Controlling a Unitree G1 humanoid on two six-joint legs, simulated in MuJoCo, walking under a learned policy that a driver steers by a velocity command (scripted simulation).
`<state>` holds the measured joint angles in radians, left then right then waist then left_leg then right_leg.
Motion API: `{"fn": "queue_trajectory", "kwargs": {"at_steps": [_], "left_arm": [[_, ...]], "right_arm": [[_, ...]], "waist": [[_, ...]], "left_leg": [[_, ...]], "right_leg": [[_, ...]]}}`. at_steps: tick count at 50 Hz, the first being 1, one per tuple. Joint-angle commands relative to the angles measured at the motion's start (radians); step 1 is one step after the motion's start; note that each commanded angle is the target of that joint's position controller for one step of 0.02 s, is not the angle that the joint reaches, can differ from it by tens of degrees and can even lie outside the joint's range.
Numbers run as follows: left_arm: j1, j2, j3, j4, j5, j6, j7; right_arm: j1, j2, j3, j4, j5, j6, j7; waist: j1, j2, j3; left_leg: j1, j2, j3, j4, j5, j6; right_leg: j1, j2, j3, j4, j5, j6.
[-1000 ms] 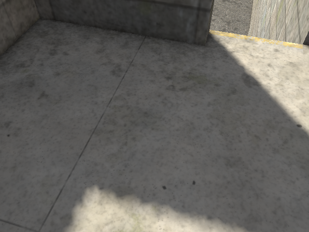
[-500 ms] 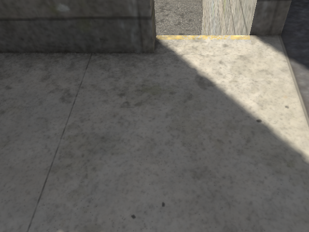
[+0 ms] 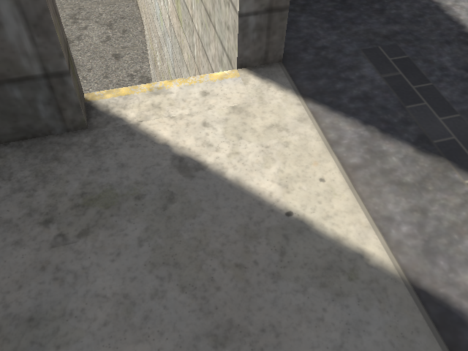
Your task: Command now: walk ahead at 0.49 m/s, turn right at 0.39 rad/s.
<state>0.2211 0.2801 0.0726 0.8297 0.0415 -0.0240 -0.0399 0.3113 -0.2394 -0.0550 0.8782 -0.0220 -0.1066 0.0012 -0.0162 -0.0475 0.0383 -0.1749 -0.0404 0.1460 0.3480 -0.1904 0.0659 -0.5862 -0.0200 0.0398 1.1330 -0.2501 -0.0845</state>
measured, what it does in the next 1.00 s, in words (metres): walks ahead: right foot, then left foot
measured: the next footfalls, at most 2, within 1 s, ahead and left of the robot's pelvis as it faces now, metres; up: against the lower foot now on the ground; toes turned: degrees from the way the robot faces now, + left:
right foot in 0.28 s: +0.30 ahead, -0.12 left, +0.00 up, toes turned -7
left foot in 0.82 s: +0.62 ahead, +0.05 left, +0.00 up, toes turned +2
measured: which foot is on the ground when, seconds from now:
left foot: down 0.00-0.30, up 0.32-0.80, down 0.82-1.00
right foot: up 0.00-0.26, down 0.28-0.84, up 0.86-1.00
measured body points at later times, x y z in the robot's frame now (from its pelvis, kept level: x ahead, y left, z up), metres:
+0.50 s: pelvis +0.27 -0.06 +0.00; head +0.29 -0.07 +0.45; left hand +0.31 +0.20 -0.13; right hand +0.31 -0.31 -0.14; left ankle +0.30 +0.09 -0.66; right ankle +0.26 -0.12 -0.74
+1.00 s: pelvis +0.55 -0.01 +0.00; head +0.57 +0.00 +0.45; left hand +0.60 +0.24 -0.15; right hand +0.57 -0.27 -0.14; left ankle +0.58 +0.05 -0.74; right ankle +0.50 -0.15 -0.66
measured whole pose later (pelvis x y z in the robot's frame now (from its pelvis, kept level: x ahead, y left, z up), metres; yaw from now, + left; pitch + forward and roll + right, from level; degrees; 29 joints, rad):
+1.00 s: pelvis +0.55 -0.01 +0.00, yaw -3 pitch -1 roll +0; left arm 0.27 0.22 0.05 0.98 0.03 -0.06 -0.02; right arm 0.29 -0.21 -0.05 0.97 -0.01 -0.08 0.01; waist 0.00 -0.03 0.05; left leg -0.21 -0.05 0.11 0.39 -0.17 0.10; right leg -0.45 -0.06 0.00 1.12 -0.27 -0.08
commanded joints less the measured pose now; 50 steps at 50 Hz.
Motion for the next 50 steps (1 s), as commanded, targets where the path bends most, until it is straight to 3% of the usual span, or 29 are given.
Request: {"fn": "queue_trajectory", "kwargs": {"at_steps": [1,5,9,11,12,13,14,15,16,17,18,19,20,22,24,30,36,38,39,40,41,42,43,44,45,47,48,50], "left_arm": [[0.008,-0.014,-0.014,-0.056,0.001,0.0,-0.014],[-0.16,-0.036,-0.041,-0.101,-0.003,-0.014,-0.026],[-0.267,-0.02,-0.048,-0.129,-0.004,-0.021,-0.021],[-0.26,-0.007,-0.045,-0.124,0.002,-0.027,-0.011],[-0.207,0.0,-0.039,-0.104,0.005,-0.032,-0.005],[-0.077,0.014,-0.029,-0.057,0.01,-0.042,0.002],[0.094,0.064,-0.009,0.003,0.024,-0.053,0.014],[0.248,0.167,0.019,0.022,0.044,-0.057,0.03],[0.266,0.192,0.031,0.035,0.003,-0.041,0.035],[0.183,0.156,0.023,0.032,-0.021,-0.036,0.034],[0.112,0.098,0.009,0.028,-0.026,-0.043,0.031],[0.062,0.054,-0.002,0.027,-0.025,-0.05,0.028],[0.041,0.024,-0.01,0.036,-0.029,-0.057,0.03],[0.06,0.01,-0.014,0.056,-0.029,-0.072,0.032],[0.101,0.029,-0.01,0.085,-0.036,-0.083,0.034],[0.201,0.034,-0.016,0.14,-0.032,-0.084,0.034],[0.285,0.062,-0.015,0.195,-0.019,-0.077,0.051],[0.264,0.075,-0.013,0.202,-0.015,-0.074,0.057],[0.25,0.085,-0.01,0.205,-0.013,-0.073,0.059],[0.234,0.087,-0.01,0.207,-0.015,-0.068,0.057],[0.235,0.064,-0.019,0.191,-0.021,-0.069,0.055],[0.351,-0.041,-0.04,0.169,-0.066,-0.069,0.043],[0.309,0.032,-0.019,0.18,-0.036,-0.07,0.042],[0.213,0.048,-0.01,0.149,-0.031,-0.069,0.04],[0.161,0.036,-0.013,0.137,-0.03,-0.074,0.035],[0.164,-0.005,-0.017,0.144,-0.009,-0.053,0.029],[0.177,-0.023,-0.019,0.152,-0.003,-0.04,0.022],[0.139,-0.031,-0.019,0.136,0.002,-0.028,0.016]], "right_arm": [[0.044,-0.065,-0.004,-0.02,-0.001,-0.027,0.01],[0.081,-0.076,0.001,0.01,0.008,-0.021,0.013],[0.181,-0.112,-0.002,0.062,0.007,-0.004,0.005],[0.201,-0.123,-0.003,0.085,0.005,0.012,-0.001],[0.204,-0.13,-0.004,0.093,0.006,0.018,-0.004],[0.2,-0.13,-0.002,0.1,0.012,0.026,-0.005],[0.193,-0.115,0.005,0.089,0.016,0.028,-0.006],[0.198,-0.033,0.027,0.03,0.04,0.023,0.003],[0.222,-0.061,0.012,0.029,0.036,0.023,0.003],[0.13,-0.109,-0.007,0.014,0.02,0.028,0.0],[0.079,-0.083,0.0,0.001,0.02,0.021,0.005],[0.074,-0.062,0.001,0.011,0.017,0.023,0.007],[0.086,-0.053,0.0,0.019,0.0,0.036,0.011],[0.112,-0.027,0.001,0.036,-0.015,0.06,0.024],[0.062,-0.024,-0.003,0.02,-0.017,0.07,0.033],[-0.195,-0.018,0.008,-0.058,-0.006,0.069,0.036],[-0.33,-0.041,0.009,-0.108,-0.004,0.061,0.031],[-0.286,-0.051,0.003,-0.1,-0.004,0.052,0.025],[-0.206,-0.062,-0.005,-0.075,-0.005,0.046,0.018],[-0.049,-0.077,-0.017,-0.02,-0.009,0.037,0.01],[0.135,-0.136,-0.038,0.033,-0.029,0.026,-0.002],[0.242,-0.26,-0.07,0.046,-0.045,0.025,-0.005],[0.172,-0.217,-0.061,0.042,-0.006,0.038,0.006],[0.051,-0.175,-0.048,0.027,0.008,0.04,0.007],[-0.018,-0.106,-0.031,0.017,0.007,0.034,0.012],[-0.046,-0.04,-0.01,0.039,0.011,0.022,0.01],[-0.026,-0.03,-0.006,0.052,0.009,0.014,0.008],[0.032,-0.049,-0.008,0.082,0.016,0.003,0.007]], "waist": [[0.027,0.104,0.005],[0.002,0.113,0.03],[-0.032,0.119,0.047],[-0.021,0.134,0.038],[0.005,0.146,0.007],[0.066,0.129,-0.06],[0.127,0.105,-0.164],[0.168,-0.072,-0.315],[0.145,-0.147,-0.37],[0.116,-0.039,-0.222],[0.086,-0.016,-0.118],[0.045,0.008,-0.06],[0.012,-0.004,-0.028],[-0.013,-0.006,-0.026],[-0.022,-0.008,-0.002],[0.027,-0.01,0.057],[0.057,-0.011,0.087],[0.025,-0.014,0.065],[-0.011,-0.019,0.021],[-0.079,0.007,-0.059],[-0.14,0.057,-0.175],[-0.114,0.293,-0.327],[-0.093,0.199,-0.315],[-0.043,0.143,-0.147],[-0.023,0.081,-0.069],[0.034,0.107,-0.007],[0.043,0.116,-0.011],[0.05,0.107,-0.001]], "left_leg": [[0.03,0.285,-0.201,-0.216,0.219,0.127],[0.006,0.229,-0.08,-0.22,0.311,0.096],[0.143,0.279,-0.093,-0.183,0.398,0.102],[0.216,0.295,-0.086,-0.103,0.559,0.098],[0.234,0.292,-0.075,-0.017,0.693,0.091],[0.214,0.268,-0.043,0.138,0.757,0.074],[0.075,0.236,-0.022,0.334,0.612,0.052],[-0.252,0.144,0.027,0.689,0.182,0.008],[-0.443,0.021,-0.062,0.922,-0.334,-0.003],[-0.529,0.084,-0.147,0.95,-0.265,0.007],[-0.52,0.113,-0.157,0.908,-0.19,0.011],[-0.468,0.141,-0.158,0.837,-0.144,0.008],[-0.417,0.155,-0.16,0.79,-0.125,-0.002],[-0.365,0.149,-0.146,0.764,-0.094,-0.018],[-0.409,0.157,-0.135,0.723,-0.037,-0.031],[-0.475,0.151,-0.098,0.442,0.171,-0.05],[-0.46,0.109,-0.076,0.268,0.135,0.005],[-0.365,0.073,-0.057,0.222,0.055,0.037],[-0.253,0.038,-0.042,0.203,0.02,0.054],[-0.068,0.003,-0.023,0.14,0.045,0.076],[0.203,0.117,-0.148,0.133,0.008,0.119],[0.511,0.431,-0.648,0.048,-0.129,0.26],[0.46,0.443,-0.832,-0.082,-0.141,0.257],[0.31,0.409,-0.656,-0.09,-0.174,0.223],[0.177,0.372,-0.545,-0.128,-0.101,0.196],[0.026,0.284,-0.378,-0.174,0.028,0.135],[-0.001,0.268,-0.338,-0.184,0.083,0.13],[-0.008,0.242,-0.306,-0.197,0.182,0.146]], "right_leg": [[-0.097,-0.034,0.046,-0.072,0.099,0.012],[0.0,-0.022,-0.063,-0.372,0.244,0.024],[0.031,-0.015,-0.12,-0.509,0.175,0.006],[0.077,0.013,-0.138,-0.562,0.082,-0.021],[0.159,0.044,-0.151,-0.596,0.05,-0.039],[0.325,0.075,-0.163,-0.671,0.08,-0.063],[0.58,0.02,-0.093,-0.669,0.084,-0.097],[0.902,-0.28,0.289,-0.696,-0.034,-0.187],[0.947,-0.418,0.624,-0.829,0.021,-0.262],[0.845,-0.36,0.472,-0.832,0.072,-0.233],[0.704,-0.315,0.351,-0.862,0.14,-0.206],[0.592,-0.264,0.262,-0.903,0.18,-0.163],[0.511,-0.223,0.2,-0.931,0.213,-0.134],[0.459,-0.192,0.139,-0.965,0.279,-0.131],[0.455,-0.18,0.097,-0.996,0.311,-0.14],[0.494,-0.148,0.016,-1.022,0.385,-0.126],[0.664,-0.205,0.01,-0.972,0.489,-0.116],[0.694,-0.21,-0.011,-0.885,0.674,-0.097],[0.691,-0.2,-0.026,-0.784,0.809,-0.083],[0.656,-0.163,-0.059,-0.599,0.854,-0.065],[0.481,-0.117,-0.086,-0.342,0.636,-0.047],[0.116,0.064,-0.146,0.084,0.061,0.009],[0.0,0.086,0.009,0.192,-0.244,-0.009],[-0.053,0.019,0.022,0.198,-0.155,-0.017],[-0.031,-0.02,0.015,0.14,-0.075,-0.019],[0.058,-0.066,0.002,0.04,-0.022,-0.005],[0.092,-0.068,-0.008,0.024,-0.01,0.004],[0.069,-0.076,-0.033,-0.022,0.02,0.025]]}}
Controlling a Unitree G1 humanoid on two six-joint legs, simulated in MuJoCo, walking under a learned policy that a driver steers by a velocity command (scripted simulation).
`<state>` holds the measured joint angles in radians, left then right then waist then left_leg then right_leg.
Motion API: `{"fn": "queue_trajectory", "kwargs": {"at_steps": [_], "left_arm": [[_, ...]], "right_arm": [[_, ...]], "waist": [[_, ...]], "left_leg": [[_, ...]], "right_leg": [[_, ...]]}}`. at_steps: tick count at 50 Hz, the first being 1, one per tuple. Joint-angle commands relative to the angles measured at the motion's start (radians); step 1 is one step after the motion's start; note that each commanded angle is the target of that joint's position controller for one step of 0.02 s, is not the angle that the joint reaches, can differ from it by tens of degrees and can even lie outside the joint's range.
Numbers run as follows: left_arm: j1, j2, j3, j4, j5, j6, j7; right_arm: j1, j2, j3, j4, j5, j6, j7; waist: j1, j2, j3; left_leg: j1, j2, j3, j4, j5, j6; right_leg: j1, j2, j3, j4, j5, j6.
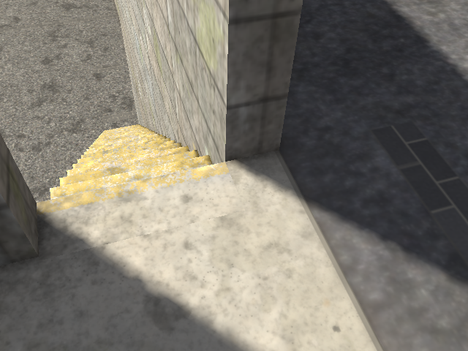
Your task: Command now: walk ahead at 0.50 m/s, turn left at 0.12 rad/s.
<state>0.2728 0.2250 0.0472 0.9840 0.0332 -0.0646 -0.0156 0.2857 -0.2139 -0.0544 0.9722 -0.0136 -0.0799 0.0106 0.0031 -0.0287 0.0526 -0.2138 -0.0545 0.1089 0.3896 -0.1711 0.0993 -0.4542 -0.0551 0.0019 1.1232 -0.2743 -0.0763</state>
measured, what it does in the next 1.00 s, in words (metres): walks ahead, turning left: right foot, then left foot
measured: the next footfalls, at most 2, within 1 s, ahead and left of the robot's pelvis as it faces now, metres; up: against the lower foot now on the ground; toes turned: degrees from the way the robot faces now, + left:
right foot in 0.36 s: +0.37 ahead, -0.11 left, +0.00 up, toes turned +9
left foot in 0.88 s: +0.52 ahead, +0.18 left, +0.00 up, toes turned +33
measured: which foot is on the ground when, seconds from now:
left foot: down 0.00-0.36, up 0.38-0.86, down 0.88-1.00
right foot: up 0.00-0.34, down 0.36-0.90, up 0.92-1.00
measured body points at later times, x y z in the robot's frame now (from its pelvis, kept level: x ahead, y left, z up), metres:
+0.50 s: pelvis +0.26 -0.03 +0.00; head +0.29 -0.04 +0.45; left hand +0.34 +0.24 -0.12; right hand +0.35 -0.29 -0.15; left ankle +0.15 +0.06 -0.66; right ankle +0.33 -0.11 -0.74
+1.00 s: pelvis +0.48 +0.09 -0.01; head +0.50 +0.12 +0.44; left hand +0.39 +0.35 -0.15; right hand +0.74 -0.06 -0.12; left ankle +0.49 +0.16 -0.74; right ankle +0.46 -0.09 -0.64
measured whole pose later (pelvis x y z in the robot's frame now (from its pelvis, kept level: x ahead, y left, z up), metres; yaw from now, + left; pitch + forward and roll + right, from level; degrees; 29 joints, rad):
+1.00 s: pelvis +0.48 +0.09 -0.01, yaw +32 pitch +1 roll -1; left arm 0.26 0.25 0.05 0.87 0.03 -0.06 -0.01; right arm 0.15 -0.27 -0.06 0.79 -0.02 -0.01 0.02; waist 0.02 -0.01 0.06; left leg -0.35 -0.08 0.05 0.54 -0.21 0.10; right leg -0.38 -0.09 -0.05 1.20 -0.37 0.02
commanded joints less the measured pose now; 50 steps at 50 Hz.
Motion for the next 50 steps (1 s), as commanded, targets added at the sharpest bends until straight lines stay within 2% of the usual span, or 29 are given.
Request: {"fn": "queue_trajectory", "kwargs": {"at_steps": [1,6,12,15,16,17,18,19,20,21,22,24,27,29,33,35,36,37,39,40,42,43,44,45,46,47,48,49,50], "left_arm": [[0.046,0.025,0.006,-0.035,0.011,0.016,-0.01],[-0.182,0.029,-0.001,-0.117,-0.002,0.017,-0.01],[-0.351,0.043,-0.008,-0.193,-0.016,0.005,-0.005],[-0.3,0.075,0.001,-0.204,-0.022,-0.013,-0.001],[-0.22,0.09,0.009,-0.184,-0.021,-0.021,0.004],[-0.078,0.117,0.023,-0.142,-0.012,-0.034,0.014],[0.088,0.191,0.044,-0.123,0.014,-0.047,0.029],[0.129,0.287,0.065,-0.135,0.033,-0.039,0.033],[0.069,0.226,0.058,-0.144,0.014,-0.02,0.03],[-0.015,0.134,0.034,-0.164,0.006,-0.017,0.027],[-0.056,0.089,0.023,-0.163,0.001,-0.022,0.024],[-0.052,0.062,0.015,-0.144,-0.004,-0.034,0.03],[0.005,0.069,0.017,-0.115,-0.018,-0.059,0.027],[0.015,0.093,0.026,-0.109,-0.013,-0.072,0.021],[0.048,0.094,0.026,-0.09,-0.009,-0.071,0.021],[0.065,0.115,0.031,-0.084,-0.009,-0.068,0.023],[0.074,0.145,0.041,-0.078,-0.01,-0.078,0.025],[0.087,0.153,0.044,-0.071,-0.011,-0.078,0.026],[0.107,0.177,0.051,-0.064,-0.012,-0.072,0.038],[0.111,0.172,0.047,-0.059,-0.009,-0.058,0.04],[0.111,0.201,0.052,-0.064,-0.005,-0.028,0.041],[0.115,0.2,0.049,-0.062,-0.003,-0.007,0.041],[0.09,0.197,0.043,-0.082,0.0,0.008,0.039],[0.117,0.122,0.024,-0.144,-0.022,0.008,0.022],[0.045,0.14,0.033,-0.188,-0.002,-0.007,0.004],[-0.047,0.156,0.036,-0.207,-0.007,-0.008,-0.001],[-0.041,0.14,0.027,-0.212,-0.022,-0.021,-0.003],[-0.017,0.128,0.024,-0.192,-0.016,-0.016,0.004],[-0.001,0.128,0.023,-0.193,0.006,0.0,0.008]], "right_arm": [[0.077,-0.088,-0.011,-0.003,0.009,-0.025,-0.003],[0.158,-0.097,-0.009,0.014,0.009,-0.016,-0.008],[0.234,-0.117,-0.018,0.021,-0.003,-0.005,-0.017],[0.187,-0.143,-0.031,0.002,-0.01,0.001,-0.025],[0.159,-0.155,-0.036,-0.008,-0.008,0.001,-0.024],[0.143,-0.149,-0.036,-0.014,-0.003,-0.001,-0.018],[0.132,-0.106,-0.027,-0.048,0.009,-0.006,-0.013],[0.224,-0.002,-0.008,-0.084,0.044,-0.003,-0.015],[0.233,-0.098,-0.027,-0.069,0.02,0.01,-0.022],[0.176,-0.113,-0.034,-0.066,0.008,0.017,-0.017],[0.123,-0.09,-0.031,-0.074,0.002,0.019,-0.007],[0.095,-0.074,-0.033,-0.084,-0.018,0.04,0.01],[0.048,-0.055,-0.031,-0.112,-0.021,0.069,0.027],[-0.024,-0.064,-0.031,-0.142,-0.023,0.079,0.038],[-0.166,-0.057,-0.018,-0.196,-0.02,0.082,0.051],[-0.237,-0.046,-0.007,-0.222,-0.019,0.08,0.058],[-0.279,-0.053,-0.003,-0.242,-0.021,0.08,0.061],[-0.301,-0.06,-0.003,-0.253,-0.025,0.081,0.061],[-0.341,-0.087,-0.009,-0.278,-0.039,0.083,0.061],[-0.35,-0.082,-0.007,-0.283,-0.045,0.086,0.058],[-0.287,-0.111,-0.015,-0.271,-0.052,0.078,0.052],[-0.178,-0.124,-0.023,-0.245,-0.044,0.069,0.048],[0.027,-0.154,-0.042,-0.177,-0.045,0.053,0.037],[0.135,-0.257,-0.071,-0.17,-0.049,0.054,0.018],[0.114,-0.32,-0.083,-0.196,-0.027,0.065,0.008],[0.123,-0.32,-0.084,-0.186,-0.004,0.071,0.005],[0.074,-0.258,-0.07,-0.185,0.0,0.072,0.001],[0.016,-0.214,-0.058,-0.197,0.003,0.07,-0.01],[-0.02,-0.182,-0.046,-0.202,0.01,0.066,-0.015]], "waist": [[0.029,0.084,-0.002],[-0.021,0.082,0.045],[-0.075,0.106,0.03],[-0.031,0.118,0.011],[0.006,0.115,-0.018],[0.066,0.063,-0.092],[0.124,-0.038,-0.231],[0.08,-0.254,-0.343],[0.052,-0.184,-0.32],[0.027,-0.065,-0.179],[0.018,-0.014,-0.098],[-0.011,-0.066,-0.05],[-0.025,-0.062,-0.051],[-0.026,-0.051,-0.036],[-0.006,-0.048,0.008],[0.012,-0.051,0.019],[0.021,-0.052,0.018],[0.027,-0.048,0.021],[0.037,-0.047,0.031],[0.035,-0.041,0.027],[0.01,-0.067,-0.024],[-0.041,-0.063,-0.094],[-0.128,-0.011,-0.2],[-0.147,0.179,-0.305],[-0.121,0.226,-0.345],[-0.136,0.146,-0.244],[-0.091,0.091,-0.136],[-0.038,0.018,-0.079],[-0.004,0.033,-0.058]], "left_leg": [[0.034,0.249,-0.26,-0.25,0.171,0.12],[0.076,0.216,-0.255,-0.262,0.209,0.123],[0.195,0.229,-0.304,-0.162,0.338,0.124],[0.195,0.243,-0.342,-0.083,0.4,0.094],[0.168,0.23,-0.341,-0.011,0.458,0.078],[0.121,0.174,-0.301,0.159,0.474,0.056],[-0.02,0.101,-0.244,0.426,0.282,0.032],[-0.345,-0.051,-0.133,0.719,-0.316,-0.003],[-0.43,0.004,-0.173,0.845,-0.355,0.011],[-0.446,0.057,-0.186,0.864,-0.257,0.013],[-0.424,0.091,-0.183,0.829,-0.185,0.005],[-0.379,0.127,-0.172,0.778,-0.137,-0.017],[-0.405,0.136,-0.153,0.771,-0.079,-0.035],[-0.442,0.145,-0.137,0.743,-0.004,-0.05],[-0.456,0.149,-0.102,0.528,0.119,-0.067],[-0.406,0.139,-0.064,0.399,0.153,-0.059],[-0.374,0.14,-0.05,0.347,0.146,-0.044],[-0.361,0.131,-0.031,0.315,0.121,-0.031],[-0.376,0.121,-0.011,0.268,0.04,-0.003],[-0.369,0.102,0.001,0.238,-0.018,0.01],[-0.253,0.028,0.047,0.199,-0.119,0.045],[-0.123,-0.014,0.047,0.154,-0.139,0.069],[0.148,-0.016,0.001,0.092,-0.114,0.105],[0.483,0.25,-0.424,0.071,-0.324,0.214],[0.534,0.412,-0.857,-0.093,-0.188,0.293],[0.485,0.39,-0.706,-0.102,-0.015,0.275],[0.351,0.357,-0.573,-0.085,0.131,0.244],[0.221,0.306,-0.479,-0.106,0.21,0.197],[0.141,0.262,-0.431,-0.125,0.264,0.175]], "right_leg": [[-0.097,-0.047,-0.005,-0.049,0.074,0.031],[-0.181,-0.038,-0.031,-0.327,0.224,0.092],[-0.16,0.007,-0.025,-0.5,0.241,0.095],[-0.028,0.027,-0.008,-0.583,0.151,0.067],[0.093,0.051,-0.018,-0.623,0.122,0.053],[0.285,0.054,-0.017,-0.687,0.141,0.029],[0.525,-0.131,0.166,-0.717,0.01,-0.021],[0.767,-0.394,0.572,-0.805,-0.085,-0.112],[0.69,-0.395,0.688,-0.859,-0.179,-0.141],[0.559,-0.35,0.537,-0.87,-0.194,-0.118],[0.444,-0.299,0.391,-0.897,-0.087,-0.097],[0.344,-0.229,0.212,-0.931,0.087,-0.057],[0.342,-0.219,0.091,-0.951,0.262,-0.063],[0.337,-0.217,0.02,-0.973,0.302,-0.064],[0.349,-0.19,-0.099,-0.981,0.325,-0.058],[0.355,-0.194,-0.145,-0.974,0.34,-0.052],[0.363,-0.209,-0.156,-0.982,0.338,-0.053],[0.389,-0.217,-0.168,-0.973,0.356,-0.052],[0.466,-0.246,-0.17,-0.941,0.408,-0.057],[0.505,-0.25,-0.183,-0.901,0.483,-0.05],[0.538,-0.234,-0.233,-0.733,0.8,-0.026],[0.526,-0.224,-0.249,-0.566,0.882,-0.02],[0.38,-0.187,-0.277,-0.303,0.766,0.01],[-0.042,-0.095,-0.301,0.069,0.278,0.078],[-0.282,0.064,-0.114,0.288,-0.285,0.109],[-0.362,0.012,0.007,0.306,-0.206,0.093],[-0.338,-0.031,0.003,0.224,-0.117,0.094],[-0.26,-0.073,0.01,0.101,-0.059,0.094],[-0.19,-0.078,0.009,0.041,-0.041,0.107]]}}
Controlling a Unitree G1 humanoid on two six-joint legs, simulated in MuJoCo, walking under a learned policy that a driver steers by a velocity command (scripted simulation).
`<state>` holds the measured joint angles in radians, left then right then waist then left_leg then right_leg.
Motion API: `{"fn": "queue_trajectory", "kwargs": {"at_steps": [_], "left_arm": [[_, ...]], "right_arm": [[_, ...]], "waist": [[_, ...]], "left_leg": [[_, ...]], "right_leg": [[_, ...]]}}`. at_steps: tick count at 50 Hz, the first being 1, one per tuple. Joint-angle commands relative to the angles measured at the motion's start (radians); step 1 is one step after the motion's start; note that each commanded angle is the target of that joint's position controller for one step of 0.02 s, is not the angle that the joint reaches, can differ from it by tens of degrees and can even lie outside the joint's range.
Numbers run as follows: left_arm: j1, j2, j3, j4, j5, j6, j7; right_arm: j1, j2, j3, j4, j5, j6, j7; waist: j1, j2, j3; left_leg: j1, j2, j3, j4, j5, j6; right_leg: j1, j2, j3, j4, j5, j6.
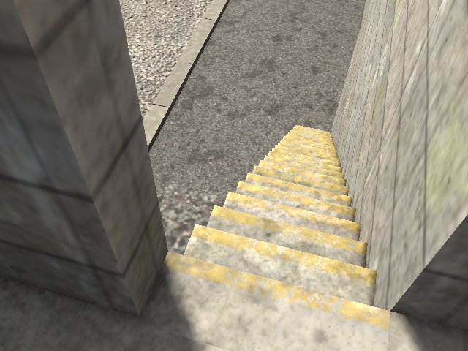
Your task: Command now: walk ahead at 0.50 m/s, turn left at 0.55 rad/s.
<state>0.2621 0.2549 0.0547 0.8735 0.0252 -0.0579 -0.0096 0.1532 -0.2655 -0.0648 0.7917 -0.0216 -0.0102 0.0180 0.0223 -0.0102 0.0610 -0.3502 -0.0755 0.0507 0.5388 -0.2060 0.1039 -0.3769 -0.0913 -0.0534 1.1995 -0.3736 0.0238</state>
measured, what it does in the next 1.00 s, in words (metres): walks ahead: right foot, then left foot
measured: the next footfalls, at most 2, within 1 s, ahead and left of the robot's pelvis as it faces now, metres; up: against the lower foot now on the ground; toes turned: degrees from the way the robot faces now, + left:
right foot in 0.40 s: +0.39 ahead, -0.11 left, +0.00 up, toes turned +2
left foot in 0.90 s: +0.54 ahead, +0.08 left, +0.00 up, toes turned +3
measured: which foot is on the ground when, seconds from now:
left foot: down 0.00-0.42, up 0.44-0.88, down 0.90-1.00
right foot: up 0.00-0.38, down 0.40-0.90, up 0.92-1.00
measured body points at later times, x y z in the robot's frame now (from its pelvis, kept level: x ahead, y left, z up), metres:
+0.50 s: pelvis +0.27 -0.04 -0.01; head +0.30 -0.05 +0.44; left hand +0.38 +0.23 -0.12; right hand +0.30 -0.30 -0.15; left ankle +0.11 +0.06 -0.63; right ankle +0.34 -0.11 -0.73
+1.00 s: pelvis +0.46 +0.00 +0.00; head +0.47 +0.02 +0.45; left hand +0.46 +0.25 -0.15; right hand +0.61 -0.24 -0.09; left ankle +0.50 +0.08 -0.73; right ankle +0.38 -0.12 -0.67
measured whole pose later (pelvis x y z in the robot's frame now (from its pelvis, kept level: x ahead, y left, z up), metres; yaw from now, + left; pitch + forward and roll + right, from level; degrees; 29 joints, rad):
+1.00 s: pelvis +0.46 +0.00 +0.00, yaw -1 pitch -1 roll -1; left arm 0.43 0.21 0.04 0.86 0.02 0.05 0.03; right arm 0.18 -0.17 -0.03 0.72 -0.02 -0.04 -0.03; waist 0.01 -0.04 0.02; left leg -0.32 -0.01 0.10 0.56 -0.23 0.07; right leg -0.33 0.05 0.04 1.01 -0.45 -0.08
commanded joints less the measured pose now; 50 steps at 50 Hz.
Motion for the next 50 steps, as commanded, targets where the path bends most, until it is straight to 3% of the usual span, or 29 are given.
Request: {"fn": "queue_trajectory", "kwargs": {"at_steps": [1,4,6,8,13,14,16,17,19,20,21,22,23,24,26,27,29,30,31,35,38,41,42,44,45,46,47,48,50], "left_arm": [[0.041,0.092,0.014,-0.071,0.029,0.014,-0.001],[0.034,0.053,0.011,-0.079,0.028,0.051,-0.018],[-0.049,0.047,0.007,-0.089,0.015,0.054,-0.015],[-0.134,0.034,0.0,-0.113,0.015,0.056,-0.021],[-0.266,0.056,-0.003,-0.159,0.01,0.035,-0.019],[-0.286,0.053,-0.004,-0.177,0.005,0.031,-0.006],[-0.271,0.059,-0.002,-0.189,0.005,0.023,0.0],[-0.243,0.043,-0.007,-0.194,0.002,0.018,0.005],[-0.053,0.075,0.009,-0.14,0.013,0.008,0.019],[0.127,0.129,0.03,-0.089,0.025,-0.001,0.022],[0.278,0.23,0.051,-0.092,0.037,-0.012,0.021],[0.258,0.257,0.058,-0.058,0.002,0.006,0.004],[0.169,0.168,0.045,-0.068,-0.004,0.019,0.001],[0.091,0.076,0.017,-0.081,0.002,0.021,0.007],[0.036,0.025,-0.006,-0.072,0.009,0.013,0.016],[0.009,0.036,-0.008,-0.077,0.018,0.011,0.02],[0.05,0.054,-0.01,-0.052,0.015,-0.002,0.023],[0.078,0.059,-0.016,-0.037,-0.015,-0.018,0.035],[0.096,0.064,-0.019,-0.023,-0.026,-0.024,0.04],[0.124,0.087,-0.019,-0.022,-0.042,-0.009,0.041],[0.161,0.115,-0.01,-0.012,-0.054,0.003,0.037],[0.213,0.106,-0.009,-0.01,-0.045,0.029,0.031],[0.223,0.043,-0.025,0.006,-0.038,0.046,0.033],[0.174,0.041,-0.023,-0.026,-0.039,0.056,0.042],[0.163,0.048,-0.021,-0.051,-0.042,0.053,0.045],[0.25,-0.016,-0.029,-0.077,-0.05,0.061,0.049],[0.235,0.071,-0.001,-0.079,-0.024,0.082,0.055],[0.229,0.038,0.006,-0.062,0.01,0.102,0.047],[0.22,0.025,0.02,-0.08,0.009,0.118,0.034]], "right_arm": [[0.094,-0.109,-0.026,-0.03,0.019,-0.012,-0.021],[0.144,-0.104,-0.02,-0.011,0.027,-0.04,-0.008],[0.171,-0.081,-0.01,-0.01,0.016,-0.043,-0.008],[0.219,-0.067,-0.003,0.005,0.025,-0.043,0.0],[0.322,-0.092,-0.011,0.035,0.011,-0.062,-0.022],[0.339,-0.111,-0.018,0.043,0.006,-0.071,-0.026],[0.336,-0.115,-0.02,0.049,0.001,-0.076,-0.035],[0.336,-0.121,-0.019,0.066,0.011,-0.087,-0.046],[0.298,-0.127,-0.019,0.064,0.012,-0.093,-0.05],[0.297,-0.114,-0.009,0.046,0.008,-0.092,-0.051],[0.358,-0.04,0.009,0.012,0.016,-0.094,-0.046],[0.479,-0.008,0.011,0.029,0.03,-0.089,-0.03],[0.396,-0.034,0.007,0.036,0.011,-0.075,-0.042],[0.283,-0.028,0.008,0.006,0.004,-0.073,-0.041],[0.257,0.001,0.009,-0.015,0.0,-0.047,-0.045],[0.279,0.02,0.016,0.005,-0.013,-0.025,-0.042],[0.289,0.037,0.021,0.011,-0.007,-0.01,-0.038],[0.248,0.01,0.012,-0.009,-0.003,-0.001,-0.041],[0.212,0.015,0.016,-0.018,-0.007,0.003,-0.041],[0.046,0.07,0.051,-0.072,0.012,-0.014,-0.038],[-0.029,0.03,0.046,-0.105,0.017,-0.032,-0.046],[-0.064,0.013,0.04,-0.149,0.012,-0.026,-0.048],[-0.036,0.054,0.044,-0.146,0.021,-0.02,-0.064],[0.109,0.005,0.024,-0.102,0.017,-0.028,-0.073],[0.236,-0.061,0.001,-0.079,-0.005,-0.038,-0.08],[0.321,-0.141,-0.025,-0.075,-0.018,-0.039,-0.076],[0.317,-0.109,-0.029,-0.059,0.004,-0.024,-0.063],[0.264,-0.055,-0.016,-0.059,0.009,-0.019,-0.046],[0.146,-0.003,0.003,-0.078,0.009,-0.022,-0.037]], "waist": [[-0.004,0.029,-0.086],[0.009,0.054,-0.096],[-0.018,0.075,-0.049],[-0.051,0.09,-0.018],[-0.099,0.091,0.024],[-0.103,0.079,0.045],[-0.086,0.07,0.041],[-0.06,0.081,0.032],[0.028,0.026,-0.053],[0.091,-0.016,-0.179],[0.107,-0.173,-0.372],[0.041,-0.35,-0.458],[0.045,-0.111,-0.279],[0.049,-0.037,-0.165],[-0.017,-0.017,-0.068],[-0.05,-0.058,-0.058],[-0.063,-0.041,-0.052],[-0.064,-0.064,-0.005],[-0.063,-0.055,0.004],[-0.02,-0.042,-0.027],[0.009,-0.042,-0.029],[0.027,-0.056,-0.056],[-0.001,-0.095,-0.049],[-0.076,-0.058,-0.066],[-0.128,0.056,-0.12],[-0.124,0.286,-0.235],[-0.142,0.302,-0.166],[-0.109,0.095,-0.045],[-0.038,0.04,-0.018]], "left_leg": [[0.243,0.258,-0.331,-0.282,0.34,0.163],[0.21,0.219,-0.266,-0.299,0.434,0.16],[0.198,0.201,-0.242,-0.328,0.369,0.136],[0.208,0.187,-0.225,-0.334,0.357,0.108],[0.303,0.228,-0.241,-0.331,0.323,0.107],[0.303,0.233,-0.239,-0.31,0.383,0.109],[0.326,0.254,-0.237,-0.267,0.46,0.106],[0.331,0.277,-0.252,-0.247,0.495,0.104],[0.345,0.229,-0.201,-0.028,0.727,0.071],[0.245,0.169,-0.16,0.233,0.717,0.045],[0.06,0.065,-0.096,0.618,0.276,0.01],[-0.201,-0.083,-0.114,0.864,-0.346,-0.03],[-0.328,0.003,-0.17,0.945,-0.271,-0.028],[-0.357,0.029,-0.162,0.924,-0.226,-0.028],[-0.29,0.082,-0.163,0.795,-0.197,-0.039],[-0.226,0.079,-0.1,0.806,-0.224,-0.07],[-0.186,0.082,-0.049,0.74,-0.194,-0.094],[-0.244,0.102,-0.041,0.68,-0.152,-0.107],[-0.272,0.125,-0.038,0.596,-0.1,-0.117],[-0.165,0.121,0.003,0.276,0.085,-0.118],[-0.163,0.107,-0.022,0.119,0.149,-0.114],[-0.159,0.099,-0.027,0.089,0.008,-0.096],[-0.084,0.102,-0.039,0.079,0.047,-0.093],[0.143,0.075,-0.028,-0.014,0.096,-0.083],[0.329,0.172,-0.144,-0.093,0.091,-0.05],[0.548,0.381,-0.376,-0.16,0.029,0.048],[0.465,0.446,-0.537,-0.244,-0.159,0.102],[0.339,0.445,-0.523,-0.258,-0.211,0.112],[0.203,0.408,-0.346,-0.307,-0.087,0.085]], "right_leg": [[-0.211,-0.038,0.062,-0.06,0.076,0.016],[-0.194,-0.016,0.036,-0.16,0.144,0.032],[-0.229,-0.021,0.032,-0.273,0.225,0.025],[-0.238,-0.013,0.016,-0.393,0.326,0.014],[-0.257,0.006,0.019,-0.539,0.421,-0.023],[-0.252,0.017,0.013,-0.544,0.391,-0.023],[-0.21,0.031,0.015,-0.574,0.324,-0.045],[-0.17,0.039,0.015,-0.584,0.307,-0.067],[0.05,0.101,-0.02,-0.681,0.261,-0.121],[0.305,0.046,0.048,-0.671,0.316,-0.173],[0.547,-0.23,0.36,-0.679,0.382,-0.274],[0.682,-0.343,0.735,-0.852,0.385,-0.384],[0.567,-0.299,0.623,-0.868,0.228,-0.352],[0.445,-0.253,0.472,-0.871,0.23,-0.32],[0.239,-0.177,0.301,-0.916,0.321,-0.252],[0.144,-0.15,0.247,-0.93,0.398,-0.262],[0.082,-0.133,0.183,-0.952,0.485,-0.29],[0.09,-0.128,0.193,-0.983,0.469,-0.296],[0.117,-0.123,0.181,-0.997,0.46,-0.294],[0.141,-0.088,0.129,-0.963,0.56,-0.275],[0.259,-0.127,0.189,-0.938,0.635,-0.288],[0.369,-0.137,0.232,-0.885,0.609,-0.274],[0.333,-0.121,0.248,-0.871,0.642,-0.241],[0.222,-0.049,0.21,-0.756,0.629,-0.191],[0.104,0.025,0.152,-0.559,0.518,-0.156],[-0.111,0.151,0.065,-0.286,0.002,-0.118],[-0.265,0.162,0.075,-0.159,-0.227,-0.127],[-0.285,0.109,0.145,-0.04,-0.157,-0.121],[-0.225,0.054,0.166,-0.019,-0.045,-0.096]]}}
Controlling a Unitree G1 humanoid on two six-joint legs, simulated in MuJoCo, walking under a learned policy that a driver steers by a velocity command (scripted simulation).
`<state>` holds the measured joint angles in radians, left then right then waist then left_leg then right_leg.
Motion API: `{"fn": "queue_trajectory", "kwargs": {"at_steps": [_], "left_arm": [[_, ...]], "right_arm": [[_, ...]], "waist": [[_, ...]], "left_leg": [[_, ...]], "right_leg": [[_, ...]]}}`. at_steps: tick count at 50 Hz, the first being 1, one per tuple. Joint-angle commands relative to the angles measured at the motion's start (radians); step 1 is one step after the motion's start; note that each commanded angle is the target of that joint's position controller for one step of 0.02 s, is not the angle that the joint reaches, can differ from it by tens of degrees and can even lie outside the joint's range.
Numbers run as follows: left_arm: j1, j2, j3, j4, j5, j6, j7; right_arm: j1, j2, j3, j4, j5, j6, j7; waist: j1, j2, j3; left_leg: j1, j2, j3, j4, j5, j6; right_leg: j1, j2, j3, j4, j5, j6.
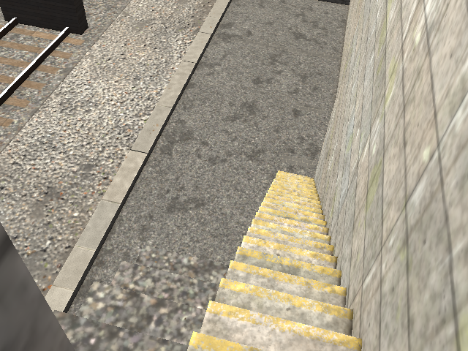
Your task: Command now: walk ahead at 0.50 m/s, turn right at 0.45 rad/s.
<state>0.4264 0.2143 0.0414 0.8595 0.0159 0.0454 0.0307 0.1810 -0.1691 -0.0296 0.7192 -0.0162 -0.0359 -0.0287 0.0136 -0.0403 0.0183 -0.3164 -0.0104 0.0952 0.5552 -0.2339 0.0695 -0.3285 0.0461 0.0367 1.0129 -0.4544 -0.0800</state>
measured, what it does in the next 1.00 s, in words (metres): goes down, turning right: right foot, then left foot 0.21 m lower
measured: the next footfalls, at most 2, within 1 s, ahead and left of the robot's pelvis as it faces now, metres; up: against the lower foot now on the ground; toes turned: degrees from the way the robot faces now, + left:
right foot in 0.36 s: +0.08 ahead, -0.16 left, +0.00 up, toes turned -16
left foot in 0.86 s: +0.35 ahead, +0.03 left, -0.21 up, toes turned -27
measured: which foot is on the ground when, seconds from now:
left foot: down 0.00-0.42, up 0.44-0.84, down 0.86-1.00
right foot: up 0.00-0.34, down 0.36-0.84, up 0.86-1.00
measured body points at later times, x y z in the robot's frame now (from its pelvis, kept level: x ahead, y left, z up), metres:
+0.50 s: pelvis +0.12 -0.05 -0.04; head +0.11 -0.06 +0.41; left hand +0.20 +0.20 -0.18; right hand +0.11 -0.33 -0.18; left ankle +0.10 +0.10 -0.67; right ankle +0.04 -0.15 -0.73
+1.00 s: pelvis +0.32 -0.05 -0.22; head +0.31 -0.03 +0.23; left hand +0.51 +0.15 -0.36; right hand +0.17 -0.26 -0.36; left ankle +0.32 +0.04 -0.94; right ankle +0.25 -0.16 -0.69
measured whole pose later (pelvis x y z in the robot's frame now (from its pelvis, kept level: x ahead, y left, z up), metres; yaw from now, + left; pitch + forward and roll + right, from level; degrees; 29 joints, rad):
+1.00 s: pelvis +0.32 -0.05 -0.22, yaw -28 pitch -2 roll +0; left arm 0.23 0.24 0.05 0.92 0.04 0.02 0.08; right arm 0.50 -0.21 -0.02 0.91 -0.05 -0.03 0.04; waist 0.01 -0.04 0.00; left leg -0.22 -0.05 0.03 0.72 -0.46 0.07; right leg -0.84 0.10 0.07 1.99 -0.56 -0.07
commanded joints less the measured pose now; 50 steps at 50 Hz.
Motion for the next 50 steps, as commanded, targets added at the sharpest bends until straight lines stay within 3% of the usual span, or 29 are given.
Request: {"fn": "queue_trajectory", "kwargs": {"at_steps": [1,3,9,11,13,14,15,19,20,21,22,23,25,27,29,31,34,35,39,40,42,43,44,45,46,47,48,49,50], "left_arm": [[0.051,0.085,0.043,-0.083,0.001,0.013,-0.01],[0.05,0.103,0.057,-0.076,0.019,0.026,-0.02],[0.039,0.062,0.039,-0.047,-0.016,0.01,-0.044],[-0.005,0.072,0.044,-0.049,-0.007,0.027,-0.033],[-0.098,0.045,0.028,-0.06,-0.002,0.027,-0.029],[-0.148,0.022,0.013,-0.069,0.005,0.024,-0.03],[-0.022,0.057,0.03,-0.014,0.021,0.022,-0.021],[-0.018,0.031,0.015,0.015,0.015,-0.007,-0.005],[0.036,0.062,0.028,0.018,0.019,0.008,0.016],[0.21,0.114,0.038,0.088,0.037,0.003,0.026],[0.14,0.239,0.055,0.081,-0.013,-0.016,0.029],[0.245,0.329,0.083,0.082,-0.04,-0.035,0.015],[0.102,0.242,0.07,0.066,-0.015,-0.032,0.014],[-0.028,0.178,0.053,0.014,0.028,-0.033,0.019],[-0.037,0.167,0.043,-0.008,0.01,-0.045,0.018],[0.014,0.157,0.043,0.028,-0.031,-0.085,0.043],[-0.096,0.128,0.045,0.015,-0.05,-0.115,0.052],[-0.107,0.155,0.038,-0.004,-0.043,-0.118,0.064],[-0.121,0.137,0.016,0.012,0.009,-0.105,0.096],[-0.068,0.121,0.013,0.03,0.029,-0.079,0.103],[-0.009,0.117,0.027,0.094,0.03,-0.068,0.079],[-0.03,0.102,0.039,0.081,0.024,-0.063,0.057],[0.007,0.047,0.035,-0.023,-0.012,-0.067,0.058],[-0.006,0.067,0.023,-0.027,0.003,-0.073,0.056],[-0.101,0.109,0.023,-0.015,0.012,-0.074,0.059],[-0.14,0.092,0.025,-0.001,0.021,-0.061,0.061],[-0.161,0.091,0.02,-0.029,0.042,-0.035,0.05],[-0.28,0.126,0.025,-0.046,0.048,-0.018,0.047],[-0.27,0.111,0.035,-0.019,0.013,-0.007,0.039]], "right_arm": [[0.077,-0.122,-0.042,-0.002,0.013,0.001,0.018],[0.092,-0.13,-0.044,0.013,0.0,-0.01,0.007],[0.123,-0.215,-0.057,0.055,-0.04,0.013,0.015],[0.196,-0.25,-0.052,0.095,-0.033,-0.041,0.027],[0.242,-0.202,-0.038,0.124,0.003,-0.051,0.038],[0.237,-0.188,-0.035,0.141,0.005,-0.041,0.038],[0.244,-0.245,-0.044,0.148,-0.027,-0.053,0.039],[0.232,-0.287,-0.053,0.202,-0.006,-0.025,0.045],[0.148,-0.293,-0.057,0.168,0.002,-0.001,0.035],[0.067,-0.26,-0.053,0.133,0.007,0.013,0.034],[0.078,-0.162,-0.035,0.084,-0.012,-0.003,0.031],[0.092,-0.192,-0.038,0.047,-0.037,-0.022,0.038],[-0.004,-0.219,-0.047,0.034,-0.012,-0.032,0.039],[0.077,-0.219,-0.055,0.082,-0.015,-0.011,0.043],[0.126,-0.196,-0.058,0.114,-0.018,0.015,0.046],[-0.081,-0.23,-0.064,0.011,-0.033,0.017,0.066],[-0.136,-0.097,-0.01,-0.071,-0.045,0.045,0.117],[-0.138,-0.093,-0.003,-0.099,-0.01,0.052,0.119],[0.006,-0.142,-0.018,-0.08,0.0,0.069,0.092],[0.074,-0.156,-0.027,-0.049,0.021,0.058,0.076],[0.457,-0.143,-0.034,0.108,-0.022,0.047,0.057],[0.529,-0.16,-0.037,0.137,-0.03,0.046,0.051],[0.481,-0.231,-0.016,0.12,-0.035,0.031,0.071],[0.523,-0.238,-0.03,0.114,0.008,0.023,0.087],[0.515,-0.216,-0.029,0.083,0.009,0.013,0.094],[0.458,-0.232,-0.033,0.098,-0.02,0.012,0.084],[0.442,-0.313,-0.059,0.125,-0.04,-0.005,0.059],[0.344,-0.246,-0.03,0.123,-0.039,-0.03,0.054],[0.296,-0.176,-0.006,0.143,-0.041,-0.039,0.07]], "waist": [[-0.005,0.123,0.034],[-0.001,0.162,0.0],[-0.001,0.108,-0.02],[-0.002,0.133,-0.004],[-0.031,0.135,0.039],[-0.044,0.163,0.083],[-0.003,0.196,-0.004],[0.016,0.207,0.027],[0.098,0.197,0.036],[0.179,-0.037,0.01],[0.09,-0.268,0.045],[0.116,-0.202,-0.078],[0.065,-0.065,0.094],[0.02,-0.072,0.068],[-0.013,-0.03,0.028],[0.047,-0.061,0.052],[0.036,-0.063,0.021],[0.03,-0.066,0.014],[0.008,-0.094,0.024],[0.013,-0.026,0.044],[-0.125,0.082,-0.023],[-0.171,0.239,-0.021],[-0.003,0.347,0.011],[-0.022,0.322,-0.061],[-0.071,0.177,-0.017],[-0.033,0.194,-0.007],[-0.021,0.277,-0.018],[0.016,0.168,0.125],[0.05,0.157,0.148]], "left_leg": [[0.157,0.316,-0.318,-0.331,0.02,0.127],[0.14,0.314,-0.243,-0.332,0.242,0.14],[0.085,0.293,-0.012,-0.178,0.414,0.094],[0.075,0.325,-0.024,-0.11,0.246,0.081],[0.09,0.309,0.014,-0.09,0.133,0.058],[0.079,0.301,0.045,-0.085,0.239,0.031],[0.083,0.337,0.03,0.029,0.44,0.058],[0.066,0.3,0.115,0.178,0.767,0.0],[0.036,0.258,0.147,0.388,0.92,-0.004],[-0.264,0.193,0.108,0.799,0.48,-0.044],[-0.547,0.04,-0.02,0.953,-0.272,-0.092],[-0.553,0.049,-0.158,0.867,-0.363,-0.12],[-0.541,0.101,-0.168,0.701,-0.349,-0.169],[-0.387,0.079,-0.119,0.666,-0.083,-0.164],[-0.256,0.039,-0.082,0.656,0.058,-0.118],[-0.471,0.063,-0.181,0.439,0.38,-0.083],[-0.126,0.004,-0.132,0.122,0.76,-0.035],[0.002,-0.013,-0.118,0.101,0.73,-0.037],[0.021,0.057,-0.19,0.11,0.706,-0.014],[0.073,0.04,-0.149,-0.066,0.539,-0.032],[0.363,0.057,-0.098,-0.321,0.691,0.027],[0.52,0.135,-0.183,-0.26,0.87,0.074],[0.64,0.289,-0.318,0.144,1.669,0.078],[0.746,0.366,-0.349,0.168,1.554,0.157],[0.59,0.349,-0.362,0.037,1.05,0.193],[0.459,0.339,-0.379,0.022,0.834,0.211],[0.351,0.461,-0.641,-0.068,0.466,0.347],[0.198,0.426,-0.625,-0.099,0.356,0.316],[0.042,0.367,-0.593,-0.114,0.359,0.295]], "right_leg": [[-0.258,-0.116,0.076,0.109,0.078,0.043],[-0.212,-0.105,0.058,0.136,0.103,0.072],[-0.166,-0.087,-0.02,0.156,0.272,0.073],[-0.252,-0.116,-0.016,0.304,0.364,0.031],[-0.309,-0.123,-0.023,0.16,0.341,0.031],[-0.29,-0.13,-0.033,0.0,0.262,0.039],[-0.191,-0.107,-0.103,0.18,0.333,0.029],[-0.04,0.002,-0.194,-0.212,-0.027,0.004],[0.037,0.056,-0.23,-0.29,-0.032,-0.016],[0.277,-0.04,0.032,-0.423,0.341,-0.081],[0.351,-0.228,0.335,-0.402,1.051,-0.158],[0.351,-0.36,0.573,-0.537,0.899,-0.273],[0.133,-0.343,0.5,-0.509,0.622,-0.27],[-0.015,-0.255,0.363,-0.42,0.487,-0.213],[-0.128,-0.22,0.312,-0.423,0.483,-0.202],[0.04,-0.18,0.369,-0.329,0.012,-0.186],[-0.223,-0.045,0.246,-0.301,-0.213,-0.119],[-0.305,-0.066,0.259,-0.347,-0.289,-0.104],[-0.186,-0.132,0.324,-0.07,-0.229,-0.092],[-0.13,-0.095,0.27,0.065,-0.158,-0.1],[-0.129,0.011,0.114,0.69,0.131,-0.077],[-0.393,0.175,0.013,1.179,-0.386,-0.035],[-0.73,0.143,-0.006,1.358,-0.522,-0.016],[-0.912,0.096,-0.012,1.342,-0.432,-0.028],[-0.925,0.063,0.047,1.191,-0.235,-0.038],[-0.876,0.047,0.072,1.154,-0.173,-0.044],[-0.892,-0.003,0.087,1.108,-0.174,-0.015],[-0.928,-0.017,0.173,0.878,0.005,0.023],[-0.792,-0.018,0.15,0.724,0.097,0.046]]}}
Keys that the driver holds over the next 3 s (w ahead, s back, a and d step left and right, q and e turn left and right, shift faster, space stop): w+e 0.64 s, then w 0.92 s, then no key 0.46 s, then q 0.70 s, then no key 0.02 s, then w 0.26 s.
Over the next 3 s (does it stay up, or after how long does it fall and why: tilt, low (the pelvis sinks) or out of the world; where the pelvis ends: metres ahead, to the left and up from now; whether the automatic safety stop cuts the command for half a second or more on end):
stays up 1.03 -0.25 -0.86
